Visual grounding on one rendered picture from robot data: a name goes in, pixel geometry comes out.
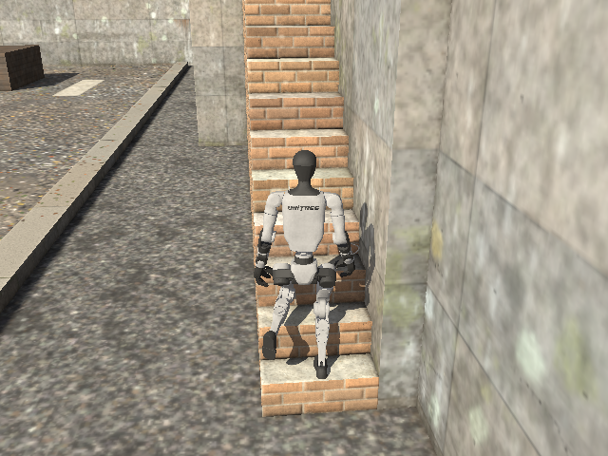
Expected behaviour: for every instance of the stairs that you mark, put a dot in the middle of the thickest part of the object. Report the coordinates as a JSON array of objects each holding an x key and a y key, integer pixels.
[{"x": 293, "y": 104}]

